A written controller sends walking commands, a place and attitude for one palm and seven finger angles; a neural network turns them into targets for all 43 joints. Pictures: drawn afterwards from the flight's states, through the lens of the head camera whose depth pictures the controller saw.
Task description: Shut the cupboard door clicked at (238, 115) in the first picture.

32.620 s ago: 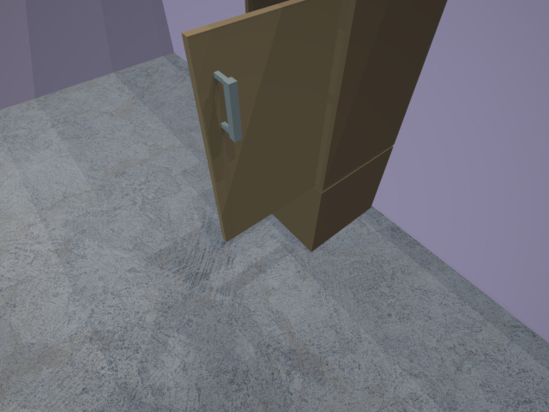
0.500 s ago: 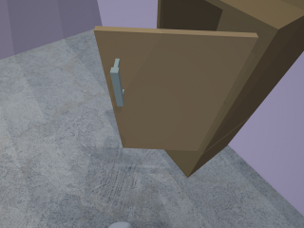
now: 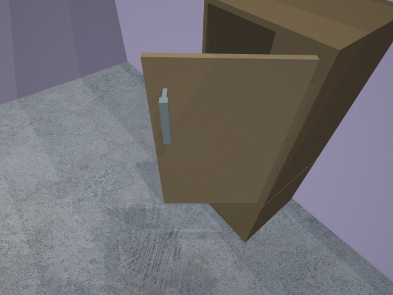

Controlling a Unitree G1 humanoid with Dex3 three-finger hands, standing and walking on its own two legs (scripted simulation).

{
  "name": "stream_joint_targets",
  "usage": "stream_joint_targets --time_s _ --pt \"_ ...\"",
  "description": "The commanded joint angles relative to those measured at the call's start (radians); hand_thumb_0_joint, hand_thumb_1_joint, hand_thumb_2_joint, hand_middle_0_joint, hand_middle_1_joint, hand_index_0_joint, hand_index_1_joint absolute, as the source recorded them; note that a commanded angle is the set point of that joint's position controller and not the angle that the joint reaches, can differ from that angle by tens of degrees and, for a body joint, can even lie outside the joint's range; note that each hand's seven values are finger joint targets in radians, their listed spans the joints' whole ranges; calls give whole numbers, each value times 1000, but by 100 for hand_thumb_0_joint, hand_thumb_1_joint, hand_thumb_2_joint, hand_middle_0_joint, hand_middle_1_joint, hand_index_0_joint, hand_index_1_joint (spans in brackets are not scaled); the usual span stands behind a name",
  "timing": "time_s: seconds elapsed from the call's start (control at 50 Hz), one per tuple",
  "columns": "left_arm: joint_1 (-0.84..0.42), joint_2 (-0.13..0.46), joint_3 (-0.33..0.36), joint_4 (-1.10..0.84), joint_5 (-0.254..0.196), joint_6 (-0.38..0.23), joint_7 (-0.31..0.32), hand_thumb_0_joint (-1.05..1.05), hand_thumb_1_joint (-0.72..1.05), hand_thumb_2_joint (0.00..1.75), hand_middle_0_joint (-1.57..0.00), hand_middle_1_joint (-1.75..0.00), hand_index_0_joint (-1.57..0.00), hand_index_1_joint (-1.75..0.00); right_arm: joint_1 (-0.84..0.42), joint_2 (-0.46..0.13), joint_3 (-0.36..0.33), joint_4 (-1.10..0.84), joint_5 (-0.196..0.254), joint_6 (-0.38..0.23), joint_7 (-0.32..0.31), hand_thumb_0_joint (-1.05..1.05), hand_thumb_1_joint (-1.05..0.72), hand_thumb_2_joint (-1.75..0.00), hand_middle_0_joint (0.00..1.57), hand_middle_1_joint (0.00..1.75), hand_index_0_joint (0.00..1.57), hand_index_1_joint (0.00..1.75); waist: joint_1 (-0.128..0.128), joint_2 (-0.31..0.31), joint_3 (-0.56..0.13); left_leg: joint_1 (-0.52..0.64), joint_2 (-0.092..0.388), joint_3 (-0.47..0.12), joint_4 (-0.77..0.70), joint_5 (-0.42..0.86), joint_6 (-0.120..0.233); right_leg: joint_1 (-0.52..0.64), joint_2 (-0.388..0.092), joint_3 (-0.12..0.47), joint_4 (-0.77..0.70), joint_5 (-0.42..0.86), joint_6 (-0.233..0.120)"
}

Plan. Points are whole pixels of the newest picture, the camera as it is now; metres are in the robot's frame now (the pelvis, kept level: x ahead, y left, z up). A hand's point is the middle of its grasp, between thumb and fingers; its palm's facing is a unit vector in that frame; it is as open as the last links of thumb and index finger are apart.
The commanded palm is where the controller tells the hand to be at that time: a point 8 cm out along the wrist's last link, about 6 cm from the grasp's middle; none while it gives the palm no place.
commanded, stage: come to a stop and stand still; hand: left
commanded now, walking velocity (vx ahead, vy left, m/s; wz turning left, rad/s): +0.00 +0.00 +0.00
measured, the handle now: (166, 117) +0.47 +0.10 +0.11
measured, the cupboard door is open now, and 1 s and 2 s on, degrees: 51 51 51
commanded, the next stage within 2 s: look again from close up in 0.26 s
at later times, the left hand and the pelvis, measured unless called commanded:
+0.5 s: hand out of the picture -0.04 +0.16 -0.18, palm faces +0.02 -0.98 -0.18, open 7.4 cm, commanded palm none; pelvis -0.02 +0.00 +0.00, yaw +1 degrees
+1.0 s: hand out of the picture -0.07 +0.17 -0.18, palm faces +0.04 -0.98 -0.19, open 7.4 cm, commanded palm none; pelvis -0.04 +0.00 +0.00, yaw +1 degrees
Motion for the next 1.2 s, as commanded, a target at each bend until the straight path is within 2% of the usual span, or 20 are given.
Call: stream_joint_targets --time_s 0.0,0.08,0.24,0.32,0.34,0.36,0.38,0.4,0.42,0.46,0.52,0.58,0.66,0.78,0.9,0.96,1.04,1.08,1.14,1.18 --pt "40 101 13 -22 -6 -19 3 0 90 90 -20 -30 -20 -30 56 -113 -15 -1 3 -18 -7 0 -90 -90 20 30 20 30 -2 -43 39 33 131 -153 -126 20 -41 -91 -73 73 -105 52 -52" --pt "74 89 11 -5 -4 -14 1 0 90 90 -20 -30 -20 -30 72 -103 -12 15 0 -14 -8 0 -90 -90 20 30 20 30 3 16 74 -4 129 -161 -166 -98 -40 -96 -64 68 -110 16 -53" --pt "112 64 8 21 -6 -20 2 0 90 90 -20 -30 -20 -30 112 -89 -12 31 0 -20 -14 0 -90 -90 20 30 20 30 3 12 32 21 135 -162 -161 -67 -36 -86 -61 64 -99 55 -52" --pt "126 55 5 30 -6 -22 4 0 90 90 -20 -30 -20 -30 126 -81 -11 37 3 -22 -16 0 -90 -90 20 30 20 30 2 -2 38 23 135 -157 -149 -41 -34 -91 -64 64 -103 62 -52" --pt "158 79 -12 30 18 -62 41 0 90 90 -20 -30 -20 -30 47 -110 5 -33 2 -47 -2 0 -90 -90 20 30 20 30 22 99 59 -40 150 -118 59 224 -54 -115 -102 49 -59 236 -55" --pt "199 113 -3 29 8 -83 40 0 90 90 -20 -30 -20 -30 48 -83 14 -54 0 -61 -3 0 -90 -90 20 30 20 30 10 107 -2 0 110 -138 62 372 -57 -71 -116 69 -23 544 -70" --pt "200 108 0 8 2 -76 34 0 90 90 -20 -30 -20 -30 135 -61 3 -43 -3 -67 -12 0 -90 -90 20 30 20 30 -9 120 -91 42 117 -135 44 340 -53 -16 -115 58 42 454 -83" --pt "191 89 -7 9 -6 -73 32 0 90 90 -20 -30 -20 -30 154 -78 3 -37 -5 -67 -17 0 -90 -90 20 30 20 30 -3 76 -160 58 140 -157 66 401 -37 4 -96 42 50 356 -81" --pt "185 76 -9 7 -9 -68 31 0 90 90 -20 -30 -20 -30 150 -92 1 -41 -1 -62 -19 0 -90 -90 20 30 20 30 -5 33 -176 63 151 -166 66 380 -27 -1 -82 34 41 264 -75" --pt "167 71 -8 -9 -5 -57 27 0 90 90 -20 -30 -20 -30 126 -102 -6 -59 -2 -54 -17 0 -90 -90 20 30 20 30 -2 15 -80 3 151 -167 40 248 -19 -60 -71 33 25 146 -72" --pt "150 72 -9 -36 0 -45 20 0 90 90 -20 -30 -20 -30 93 -108 -15 -85 -3 -34 -5 0 -90 -90 20 30 20 30 -4 -29 84 -111 128 -196 -49 -120 -20 -181 -59 50 -1 -64 -75" --pt "164 88 -4 -56 8 -40 15 0 90 90 -20 -30 -20 -30 86 -124 -22 -93 -8 -25 3 0 -90 -90 20 30 20 30 1 -23 126 -168 127 -220 -102 -258 -16 -215 -45 48 4 -141 -74" --pt "187 102 2 -76 9 -40 12 0 90 90 -20 -30 -20 -30 75 -141 -27 -107 -9 -27 4 0 -90 -90 20 30 20 30 10 -27 81 -161 132 -223 -112 -271 -7 -193 -43 46 6 -124 -72" --pt "181 119 5 -97 7 -42 7 0 90 90 -20 -30 -20 -30 66 -150 -26 -109 -7 -32 5 0 -90 -90 20 30 20 30 6 -3 41 -128 130 -218 -107 -238 -9 -192 -49 61 -17 -103 -73" --pt "180 122 -1 -88 4 -43 3 0 90 90 -20 -30 -20 -30 61 -153 -21 -89 -3 -35 5 0 -90 -90 20 30 20 30 7 11 35 -113 134 -213 -111 -205 -15 -177 -55 60 -35 -58 -69" --pt "215 84 -8 -63 4 -37 1 0 90 90 -20 -30 -20 -30 82 -121 -14 -67 -5 -31 4 0 -90 -90 20 30 20 30 7 0 18 -106 156 -224 -130 -272 -14 -156 -37 23 -19 -69 -58" --pt "233 79 3 -68 15 -16 -11 0 90 90 -20 -30 -20 -30 74 -168 -34 -67 -12 -16 -3 0 -90 -90 20 30 20 30 10 64 66 -175 210 -281 -186 -450 11 -182 1 -33 68 -128 -56" --pt "245 74 9 -75 19 -9 -17 0 90 90 -20 -30 -20 -30 72 -177 -42 -70 -13 -14 -9 0 -90 -90 20 30 20 30 17 73 69 -195 234 -299 -189 -459 29 -178 8 -51 95 -107 -59" --pt "257 64 15 -81 17 -6 -25 0 90 90 -20 -30 -20 -30 74 -173 -49 -75 -14 -14 -15 0 -90 -90 20 30 20 30 18 71 57 -185 242 -284 -154 -416 37 -179 7 -49 87 -89 -64" --pt "263 65 20 -87 17 -9 -27 0 90 90 -20 -30 -20 -30 78 -157 -50 -76 -15 -16 -18 0 -90 -90 20 30 20 30 20 42 39 -193 220 -248 -106 -374 27 -160 -8 -22 43 -95 -72"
